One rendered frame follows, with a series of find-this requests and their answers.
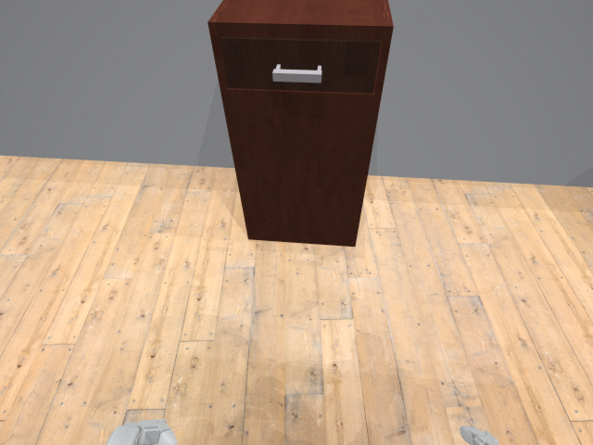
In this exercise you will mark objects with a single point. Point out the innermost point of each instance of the cabinet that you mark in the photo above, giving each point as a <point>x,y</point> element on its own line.
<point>302,157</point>

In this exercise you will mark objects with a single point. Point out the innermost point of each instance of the handle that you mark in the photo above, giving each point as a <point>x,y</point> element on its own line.
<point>297,76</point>

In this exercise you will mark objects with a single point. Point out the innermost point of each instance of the drawer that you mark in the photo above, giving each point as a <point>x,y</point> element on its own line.
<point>347,65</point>

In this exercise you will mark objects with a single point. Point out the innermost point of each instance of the left robot hand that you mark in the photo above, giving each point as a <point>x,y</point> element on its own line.
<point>146,432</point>

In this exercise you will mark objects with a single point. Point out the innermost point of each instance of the right robot hand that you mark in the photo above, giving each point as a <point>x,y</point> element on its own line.
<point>474,436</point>

